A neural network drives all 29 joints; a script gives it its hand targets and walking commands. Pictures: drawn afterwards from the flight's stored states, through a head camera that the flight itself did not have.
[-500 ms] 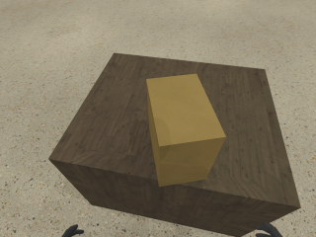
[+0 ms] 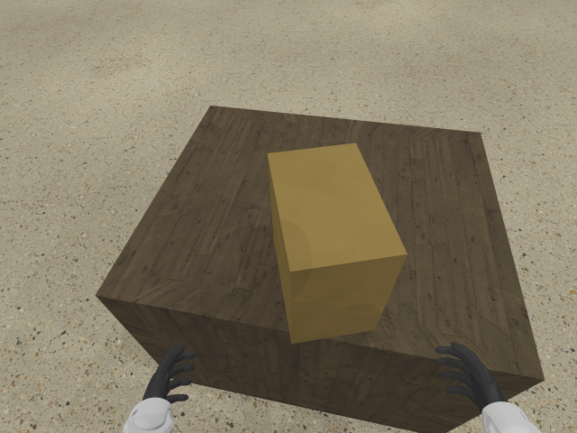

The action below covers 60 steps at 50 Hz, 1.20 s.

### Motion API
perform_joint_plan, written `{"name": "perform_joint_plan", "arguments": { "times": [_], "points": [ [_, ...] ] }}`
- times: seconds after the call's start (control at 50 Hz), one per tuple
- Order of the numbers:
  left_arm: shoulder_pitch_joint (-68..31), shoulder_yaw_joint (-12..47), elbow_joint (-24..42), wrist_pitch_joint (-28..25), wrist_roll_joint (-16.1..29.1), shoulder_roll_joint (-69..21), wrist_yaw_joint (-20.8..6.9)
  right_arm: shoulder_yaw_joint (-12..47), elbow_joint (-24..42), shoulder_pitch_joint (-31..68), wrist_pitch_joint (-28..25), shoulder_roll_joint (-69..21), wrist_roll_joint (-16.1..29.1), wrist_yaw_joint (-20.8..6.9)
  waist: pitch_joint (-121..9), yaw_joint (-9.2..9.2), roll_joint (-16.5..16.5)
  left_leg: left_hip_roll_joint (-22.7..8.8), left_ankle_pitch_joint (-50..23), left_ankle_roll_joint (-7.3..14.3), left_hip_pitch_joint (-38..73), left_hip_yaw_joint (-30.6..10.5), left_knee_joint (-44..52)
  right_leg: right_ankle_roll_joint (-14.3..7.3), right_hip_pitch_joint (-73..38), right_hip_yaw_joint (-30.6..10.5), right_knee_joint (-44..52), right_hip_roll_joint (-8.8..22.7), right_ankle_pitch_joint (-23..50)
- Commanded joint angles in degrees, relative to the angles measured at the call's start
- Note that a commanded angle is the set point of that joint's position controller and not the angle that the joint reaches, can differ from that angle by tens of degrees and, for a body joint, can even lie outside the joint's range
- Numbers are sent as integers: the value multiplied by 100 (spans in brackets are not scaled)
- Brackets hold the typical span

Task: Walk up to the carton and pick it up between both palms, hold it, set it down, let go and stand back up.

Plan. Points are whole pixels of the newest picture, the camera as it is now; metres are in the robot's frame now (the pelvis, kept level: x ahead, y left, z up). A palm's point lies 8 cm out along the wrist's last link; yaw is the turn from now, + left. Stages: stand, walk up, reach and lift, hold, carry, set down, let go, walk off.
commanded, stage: reach and lift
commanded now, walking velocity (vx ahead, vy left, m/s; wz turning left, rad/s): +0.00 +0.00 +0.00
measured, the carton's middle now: (323, 245) +0.43 -0.02 -0.05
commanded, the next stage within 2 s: none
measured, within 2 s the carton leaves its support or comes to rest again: neither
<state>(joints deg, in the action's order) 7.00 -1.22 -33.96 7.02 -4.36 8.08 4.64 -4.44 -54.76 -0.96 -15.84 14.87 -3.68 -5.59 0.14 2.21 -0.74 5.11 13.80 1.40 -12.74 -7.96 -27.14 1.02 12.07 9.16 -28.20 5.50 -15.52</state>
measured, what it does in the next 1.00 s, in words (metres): stands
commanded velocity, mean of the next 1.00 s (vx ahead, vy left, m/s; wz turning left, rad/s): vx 0.00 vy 0.00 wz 0.00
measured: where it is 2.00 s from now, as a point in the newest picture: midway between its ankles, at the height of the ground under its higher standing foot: outside the picture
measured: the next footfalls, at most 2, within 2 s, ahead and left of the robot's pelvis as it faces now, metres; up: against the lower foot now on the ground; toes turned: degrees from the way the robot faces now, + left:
none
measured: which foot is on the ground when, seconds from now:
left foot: down 0.00-1.00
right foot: down 0.00-1.00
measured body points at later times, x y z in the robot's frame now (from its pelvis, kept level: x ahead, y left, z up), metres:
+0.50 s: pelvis -0.02 -0.02 +0.00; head -0.01 -0.01 +0.45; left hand +0.15 +0.20 -0.08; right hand +0.16 -0.27 -0.08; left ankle +0.00 +0.11 -0.74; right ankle -0.01 -0.12 -0.74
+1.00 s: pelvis +0.01 -0.04 -0.01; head +0.02 -0.03 +0.44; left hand +0.21 +0.14 -0.05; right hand +0.19 -0.29 -0.06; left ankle +0.00 +0.11 -0.74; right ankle -0.01 -0.12 -0.74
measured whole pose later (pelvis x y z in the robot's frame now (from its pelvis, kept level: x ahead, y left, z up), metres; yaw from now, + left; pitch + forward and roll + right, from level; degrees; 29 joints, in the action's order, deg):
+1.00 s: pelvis +0.01 -0.04 -0.01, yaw -8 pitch +1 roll +0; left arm 14.6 -2.4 -24.2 -15.0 -3.2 0.7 12.4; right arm 10.8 -59.5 -1.9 -35.8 19.0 20.5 -13.2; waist -1.4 5.5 -1.9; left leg -2.5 18.3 -2.7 -13.5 -2.1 -30.4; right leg -3.3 15.6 3.4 -30.5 -2.1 -16.6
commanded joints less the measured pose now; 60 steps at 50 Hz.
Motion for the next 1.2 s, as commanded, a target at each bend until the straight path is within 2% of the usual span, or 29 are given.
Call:
{"name": "perform_joint_plan", "arguments": {
  "times": [0.0, 0.12, 0.16, 0.18, 0.2, 0.24, 0.28, 0.34, 0.36, 0.38, 0.4, 0.44, 0.46, 0.48, 0.54, 0.56, 0.6, 0.68, 0.8, 0.84, 0.9, 0.94, 0.98, 1.02, 1.04, 1.08, 1.12, 1.18],
  "points": [
    [122, -94, 483, -202, -106, 167, 124, -313, 240, -80, -151, 1045, 203, -94, -646, -18, -159, -814, -2185, 315, -555, -475, 203, -352, -835, -683, 203, 400, 522],
    [146, 228, 1115, -408, -46, -248, 379, -122, 835, -29, -265, 1104, 636, -348, -749, 15, -296, -732, -1655, 210, -743, -466, 42, -485, -478, -709, 325, 491, 118],
    [51, 325, 1236, -538, -19, -311, 453, -165, 938, 41, -317, 1119, 669, -383, -755, -31, -330, -737, -1747, 181, -767, -484, -65, -488, -377, -696, 242, 522, 433],
    [108, 342, 1323, -601, -25, -366, 503, -136, 1026, 7, -344, 1102, 752, -406, -829, 1, -165, -732, -1748, 165, -755, -493, -52, -488, -420, -666, 231, 505, 331],
    [156, 391, 1491, -665, 0, -414, 538, -105, 1151, -64, -387, 1096, 805, -426, -879, -17, -256, -749, -1794, 161, -714, -473, -80, -492, -409, -672, 238, 520, 416],
    [172, 442, 1531, -761, 25, -496, 579, -94, 1204, -65, -439, 1081, 880, -444, -1006, -10, -143, -744, -1880, 126, -652, -517, -109, -495, -465, -672, 213, 525, 553],
    [210, 433, 1472, -794, 13, -517, 591, -58, 1237, -150, -434, 1044, 935, -431, -805, -39, -374, -722, -1507, 81, -708, -435, -130, -523, -400, -728, 417, 576, 280],
    [342, 537, 1583, -841, 28, -648, 625, -38, 1375, -309, -453, 1033, 1026, -446, -634, -74, -267, -687, -1218, 37, -643, -439, -124, -552, -221, -779, 625, 587, -94],
    [2179, -304, 672, -741, -494, -195, 389, 540, 30, -1670, -454, 870, 908, -348, 308, 117, -840, -601, -1257, -119, -298, 695, 311, -462, -577, -907, 586, -446, 704],
    [454, -687, 1438, -818, -258, 417, 311, 279, 795, 117, -639, 1216, 871, -299, -373, 404, -640, -437, -1231, -189, -1011, 994, 489, -401, -1112, -795, 520, -597, 404],
    [625, -619, 1335, -878, -162, 228, 380, 309, 631, 241, -755, 1132, 892, -334, -179, 430, -708, -429, -995, -232, -1422, 1074, 475, -370, -1366, -767, 322, -618, 21],
    [350, -429, 1558, -1055, -2, 134, 503, 238, 719, 520, -921, 1081, 938, -408, -307, 381, -596, -478, -428, -198, -1423, 1036, 423, -355, -1155, -719, 256, -608, -485],
    [243, -304, 1543, -1100, 54, 57, 541, 248, 672, 544, -942, 1032, 971, -449, -266, 366, -352, -490, -168, -216, -1358, 1054, 466, -367, -1006, -738, 336, -586, -651],
    [175, -185, 1514, -1119, 104, 9, 564, 268, 574, 600, -959, 1005, 1033, -497, -184, 330, -122, -501, 93, -234, -1361, 1046, 517, -402, -909, -746, 376, -578, -753],
    [95, 36, 1696, -1226, 332, -21, 636, 334, 527, 621, -1049, 990, 1265, -614, -398, 228, 136, -553, 385, -211, -1225, 948, 472, -430, -683, -818, 396, -523, -781],
    [104, 101, 1764, -1246, 343, -54, 676, 364, 422, 609, -1071, 1002, 1360, -661, -440, 216, 291, -582, 340, -244, -1113, 913, 499, -451, -597, -782, 410, -551, -738],
    [136, 115, 1706, -1261, 368, -29, 687, 419, 394, 648, -1115, 1049, 1431, -708, -434, 209, 246, -563, 282, -244, -1072, 904, 466, -471, -527, -803, 474, -548, -691],
    [198, 14, 1578, -1341, 302, -77, 711, 553, 318, 619, -1181, 1096, 1549, -753, -387, 293, -89, -544, 96, -177, -1027, 924, 394, -458, -518, -883, 524, -566, -648],
    [432, -232, 1488, -1776, 61, -257, 732, 901, 92, 434, -1609, 1142, 1900, -726, -594, 407, -430, -429, -949, -177, -814, 1032, 94, -459, -826, -1089, 454, -580, 367],
    [412, -287, 1562, -1968, 0, -322, 750, 1049, 4, 424, -1800, 1129, 2099, -722, -625, 411, -417, -405, -1165, -192, -861, 1038, 26, -456, -976, -1162, 368, -567, 724],
    [423, -203, 1632, -2256, 57, -448, 773, 1189, -61, 460, -2081, 1212, 2338, -736, -713, 317, -397, -390, -1354, -217, -785, 1025, -58, -453, -986, -1196, 278, -601, 1120],
    [363, -175, 1713, -2442, 97, -486, 804, 1307, -48, 490, -2241, 1231, 2516, -758, -835, 337, -315, -388, -1348, -233, -807, 1037, -126, -466, -964, -1229, 206, -599, 1133],
    [400, -156, 1700, -2604, 146, -502, 810, 1446, 21, 514, -2389, 1229, 2651, -769, -903, 329, -429, -373, -1385, -210, -849, 1056, -184, -437, -978, -1269, 179, -580, 1273],
    [316, -128, 1795, -2720, 149, -586, 851, 1516, -49, 603, -2519, 1304, 2809, -806, -1011, 334, -313, -390, -1530, -245, -765, 1028, -214, -472, -926, -1245, 108, -617, 1405],
    [325, -86, 1832, -2778, 182, -650, 867, 1545, -83, 600, -2566, 1351, 2871, -830, -1032, 281, -332, -393, -1546, -258, -726, 1022, -237, -475, -874, -1242, 115, -636, 1408],
    [406, -73, 1800, -2861, 243, -697, 858, 1628, -6, 589, -2642, 1402, 2988, -838, -1091, 248, -460, -381, -1549, -238, -753, 1015, -245, -462, -890, -1280, 117, -636, 1559],
    [344, 18, 1733, -2869, 235, -825, 887, 1714, -208, 685, -2661, 1453, 3089, -886, -970, 250, -343, -411, -1578, -274, -660, 978, -220, -529, -728, -1235, 127, -687, 1503],
    [211, -23, 1764, -2813, 195, -844, 928, 1765, -241, 836, -2650, 1538, 3166, -915, -1034, 260, -358, -425, -1601, -257, -606, 983, -153, -552, -671, -1230, 172, -705, 1557]
  ]
}}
